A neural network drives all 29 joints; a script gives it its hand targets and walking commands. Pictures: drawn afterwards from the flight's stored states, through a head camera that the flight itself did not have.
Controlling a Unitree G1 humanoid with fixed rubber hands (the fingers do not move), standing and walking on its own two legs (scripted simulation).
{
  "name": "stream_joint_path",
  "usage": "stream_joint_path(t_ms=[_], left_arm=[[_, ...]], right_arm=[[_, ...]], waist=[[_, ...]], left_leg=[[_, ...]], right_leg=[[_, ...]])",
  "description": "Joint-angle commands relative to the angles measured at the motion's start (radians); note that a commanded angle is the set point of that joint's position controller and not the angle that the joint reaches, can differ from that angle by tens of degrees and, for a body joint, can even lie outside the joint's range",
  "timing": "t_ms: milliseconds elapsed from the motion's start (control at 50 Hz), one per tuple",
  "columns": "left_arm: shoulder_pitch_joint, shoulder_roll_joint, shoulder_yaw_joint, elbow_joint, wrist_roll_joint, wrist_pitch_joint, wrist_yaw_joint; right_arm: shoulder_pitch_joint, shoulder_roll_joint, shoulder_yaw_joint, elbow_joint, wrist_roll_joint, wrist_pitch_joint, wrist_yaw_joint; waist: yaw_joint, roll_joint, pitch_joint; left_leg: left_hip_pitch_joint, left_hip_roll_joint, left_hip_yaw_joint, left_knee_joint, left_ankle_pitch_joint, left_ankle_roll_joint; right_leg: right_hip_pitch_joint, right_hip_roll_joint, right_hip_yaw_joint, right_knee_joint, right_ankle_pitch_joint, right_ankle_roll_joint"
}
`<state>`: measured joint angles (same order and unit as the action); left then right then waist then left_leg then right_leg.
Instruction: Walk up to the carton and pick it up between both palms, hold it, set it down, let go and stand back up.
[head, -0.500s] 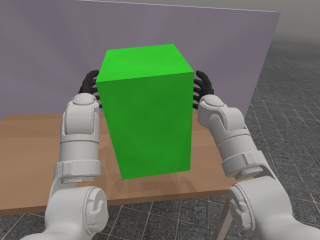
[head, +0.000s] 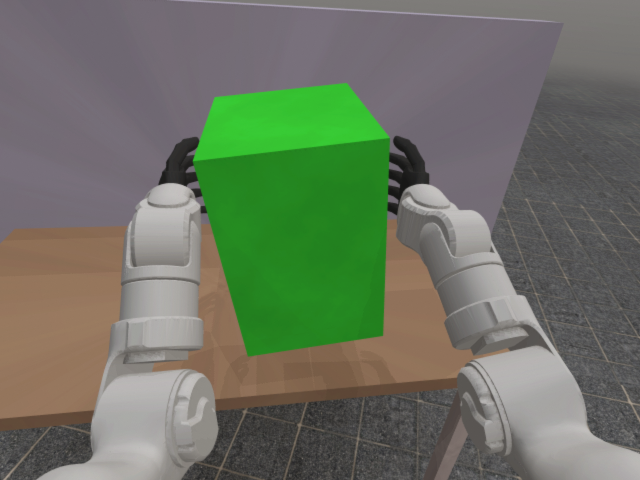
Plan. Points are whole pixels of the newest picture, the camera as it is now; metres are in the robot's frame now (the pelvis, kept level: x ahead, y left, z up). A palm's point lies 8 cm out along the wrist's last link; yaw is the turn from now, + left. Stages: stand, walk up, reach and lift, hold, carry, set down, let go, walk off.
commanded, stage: hold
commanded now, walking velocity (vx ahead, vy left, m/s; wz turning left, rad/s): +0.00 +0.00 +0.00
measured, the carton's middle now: (298, 216) +0.42 +0.00 +0.21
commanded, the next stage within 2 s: none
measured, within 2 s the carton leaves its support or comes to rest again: neither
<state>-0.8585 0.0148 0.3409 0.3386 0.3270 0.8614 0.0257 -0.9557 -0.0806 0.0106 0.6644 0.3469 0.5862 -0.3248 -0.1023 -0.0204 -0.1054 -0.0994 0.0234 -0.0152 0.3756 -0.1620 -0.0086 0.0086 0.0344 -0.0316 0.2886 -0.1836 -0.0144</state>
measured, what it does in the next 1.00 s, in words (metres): stands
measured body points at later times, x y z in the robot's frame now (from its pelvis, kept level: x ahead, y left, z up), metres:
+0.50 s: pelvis +0.00 +0.00 +0.00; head -0.09 +0.02 +0.44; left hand +0.38 +0.15 +0.26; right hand +0.38 -0.13 +0.27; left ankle +0.04 +0.12 -0.75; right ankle -0.01 -0.11 -0.75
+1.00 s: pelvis +0.00 +0.00 +0.00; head -0.09 +0.02 +0.44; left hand +0.38 +0.15 +0.27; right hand +0.37 -0.13 +0.27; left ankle +0.04 +0.12 -0.75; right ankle -0.01 -0.11 -0.75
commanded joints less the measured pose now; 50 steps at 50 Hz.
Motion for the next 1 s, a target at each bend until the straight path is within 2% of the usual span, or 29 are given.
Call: stream_joint_path(t_ms=[0,20,80,180,200,260,280,320,360,400,440,500,580,600,640,680,720,740,760,780,840,880,920,940,960,980], left_arm=[[-0.755,-0.627,-0.424,-0.15,-0.226,-0.082,-0.16],[-0.75,-0.629,-0.418,-0.141,-0.223,-0.078,-0.162],[-0.772,-0.64,-0.437,-0.163,-0.22,-0.078,-0.157],[-0.758,-0.64,-0.437,-0.149,-0.225,-0.074,-0.156],[-0.764,-0.63,-0.421,-0.141,-0.215,-0.074,-0.155],[-0.755,-0.613,-0.392,-0.097,-0.196,-0.074,-0.164],[-0.772,-0.61,-0.394,-0.134,-0.204,-0.081,-0.165],[-0.764,-0.616,-0.405,-0.127,-0.217,-0.08,-0.169],[-0.774,-0.625,-0.43,-0.152,-0.232,-0.082,-0.168],[-0.78,-0.627,-0.448,-0.185,-0.246,-0.088,-0.164],[-0.779,-0.622,-0.441,-0.172,-0.24,-0.087,-0.161],[-0.767,-0.619,-0.419,-0.154,-0.221,-0.081,-0.164],[-0.758,-0.632,-0.437,-0.149,-0.219,-0.075,-0.164],[-0.749,-0.648,-0.457,-0.156,-0.228,-0.073,-0.163],[-0.744,-0.637,-0.445,-0.173,-0.221,-0.072,-0.162],[-0.743,-0.621,-0.434,-0.167,-0.218,-0.07,-0.167],[-0.749,-0.607,-0.42,-0.147,-0.214,-0.071,-0.17],[-0.785,-0.622,-0.433,-0.19,-0.214,-0.079,-0.167],[-0.77,-0.617,-0.415,-0.159,-0.209,-0.076,-0.168],[-0.771,-0.619,-0.421,-0.172,-0.213,-0.076,-0.167],[-0.761,-0.639,-0.448,-0.194,-0.219,-0.072,-0.161],[-0.769,-0.648,-0.445,-0.168,-0.22,-0.069,-0.161],[-0.763,-0.625,-0.412,-0.104,-0.209,-0.067,-0.161],[-0.753,-0.62,-0.396,-0.073,-0.194,-0.067,-0.164],[-0.764,-0.624,-0.402,-0.103,-0.195,-0.073,-0.167],[-0.768,-0.624,-0.403,-0.111,-0.202,-0.076,-0.168]], right_arm=[[-0.866,0.618,0.27,-0.394,0.157,-0.066,0.116],[-0.875,0.62,0.266,-0.404,0.153,-0.067,0.117],[-0.866,0.606,0.252,-0.376,0.152,-0.066,0.124],[-0.885,0.618,0.258,-0.396,0.15,-0.064,0.123],[-0.881,0.624,0.263,-0.38,0.153,-0.062,0.124],[-0.874,0.623,0.245,-0.341,0.132,-0.061,0.124],[-0.875,0.646,0.255,-0.359,0.132,-0.064,0.125],[-0.882,0.639,0.254,-0.38,0.134,-0.069,0.119],[-0.882,0.634,0.257,-0.401,0.148,-0.07,0.115],[-0.886,0.642,0.284,-0.438,0.161,-0.072,0.112],[-0.872,0.632,0.272,-0.414,0.15,-0.066,0.112],[-0.851,0.628,0.254,-0.381,0.136,-0.061,0.12],[-0.882,0.624,0.26,-0.407,0.139,-0.071,0.119],[-0.875,0.614,0.253,-0.406,0.143,-0.07,0.118],[-0.859,0.616,0.265,-0.4,0.148,-0.067,0.116],[-0.845,0.611,0.255,-0.391,0.142,-0.062,0.114],[-0.868,0.618,0.255,-0.388,0.138,-0.064,0.116],[-0.836,0.617,0.241,-0.35,0.136,-0.058,0.121],[-0.851,0.621,0.247,-0.36,0.134,-0.062,0.125],[-0.845,0.622,0.248,-0.36,0.133,-0.062,0.127],[-0.843,0.613,0.264,-0.386,0.151,-0.065,0.125],[-0.865,0.6,0.243,-0.376,0.139,-0.064,0.128],[-0.892,0.606,0.234,-0.363,0.121,-0.066,0.133],[-0.879,0.597,0.211,-0.323,0.108,-0.064,0.135],[-0.858,0.601,0.206,-0.308,0.106,-0.063,0.139],[-0.881,0.611,0.221,-0.346,0.11,-0.073,0.139]], waist=[[-0.017,0.067,-0.373],[-0.009,0.066,-0.363],[-0.012,0.096,-0.338],[-0.01,0.062,-0.349],[0.002,0.066,-0.336],[0.006,0.053,-0.297],[0.011,0.041,-0.34],[-0.004,0.042,-0.355],[-0.018,0.074,-0.375],[-0.014,0.07,-0.422],[-0.019,0.067,-0.389],[-0.01,0.061,-0.348],[-0.007,0.084,-0.36],[-0.023,0.104,-0.356],[-0.017,0.092,-0.361],[-0.025,0.074,-0.349],[-0.01,0.062,-0.322],[-0.023,0.092,-0.338],[-0.006,0.076,-0.308],[-0.011,0.067,-0.331],[-0.018,0.106,-0.365],[-0.021,0.108,-0.347],[-0.001,0.061,-0.31],[-0.006,0.063,-0.267],[-0.009,0.067,-0.293],[0.001,0.06,-0.324]], left_leg=[[0.232,-0.055,-0.008,0.01,0.27,-0.029],[0.222,-0.053,-0.007,0.005,0.248,-0.023],[0.222,-0.044,-0.011,-0.001,0.24,-0.032],[0.207,-0.048,-0.009,-0.011,0.212,-0.021],[0.198,-0.049,-0.005,-0.015,0.207,-0.017],[0.184,-0.049,0.0,-0.031,0.147,-0.006],[0.189,-0.052,0.004,-0.03,0.159,-0.001],[0.2,-0.053,0.0,-0.015,0.191,-0.006],[0.214,-0.056,-0.003,0.0,0.23,-0.02],[0.234,-0.059,-0.005,0.014,0.27,-0.025],[0.228,-0.055,-0.006,0.006,0.238,-0.023],[0.198,-0.053,-0.003,-0.014,0.193,-0.013],[0.204,-0.05,-0.006,-0.01,0.199,-0.019],[0.215,-0.045,-0.013,-0.006,0.22,-0.028],[0.236,-0.046,-0.011,0.004,0.264,-0.029],[0.231,-0.049,-0.009,0.0,0.245,-0.028],[0.205,-0.05,-0.004,-0.012,0.207,-0.017],[0.211,-0.046,-0.003,-0.019,0.213,-0.027],[0.194,-0.049,-0.002,-0.019,0.203,-0.019],[0.198,-0.048,-0.003,-0.022,0.214,-0.02],[0.221,-0.049,-0.008,-0.003,0.258,-0.037],[0.207,-0.042,-0.009,-0.016,0.202,-0.035],[0.182,-0.041,-0.004,-0.03,0.147,-0.014],[0.166,-0.038,0.0,-0.043,0.109,-0.009],[0.17,-0.035,-0.001,-0.052,0.102,-0.009],[0.173,-0.042,0.007,-0.046,0.112,-0.004]], right_leg=[[-0.016,0.039,0.007,-0.033,0.267,0.083],[-0.026,0.037,0.006,-0.038,0.238,0.081],[-0.049,0.042,0.003,-0.039,0.194,0.07],[-0.044,0.039,0.005,-0.045,0.191,0.076],[-0.036,0.039,0.007,-0.045,0.184,0.074],[-0.053,0.029,0.012,-0.054,0.144,0.076],[-0.037,0.029,0.014,-0.048,0.159,0.081],[-0.022,0.031,0.012,-0.041,0.211,0.082],[-0.012,0.029,0.012,-0.035,0.249,0.082],[-0.003,0.034,0.011,-0.026,0.289,0.089],[-0.031,0.033,0.007,-0.031,0.252,0.089],[-0.037,0.033,0.007,-0.041,0.189,0.081],[-0.03,0.031,0.008,-0.039,0.191,0.075],[-0.032,0.035,0.007,-0.036,0.205,0.069],[-0.02,0.037,0.006,-0.031,0.242,0.072],[-0.02,0.034,0.005,-0.034,0.239,0.079],[-0.03,0.03,0.005,-0.04,0.21,0.082],[-0.028,0.034,0.004,-0.032,0.197,0.078],[-0.037,0.03,0.005,-0.038,0.183,0.08],[-0.026,0.035,0.003,-0.035,0.195,0.079],[-0.007,0.04,0.005,-0.029,0.221,0.071],[-0.037,0.039,0.003,-0.039,0.155,0.067],[-0.06,0.037,0.003,-0.05,0.116,0.069],[-0.073,0.033,0.004,-0.058,0.084,0.065],[-0.055,0.036,0.004,-0.052,0.087,0.064],[-0.045,0.031,0.008,-0.051,0.102,0.067]])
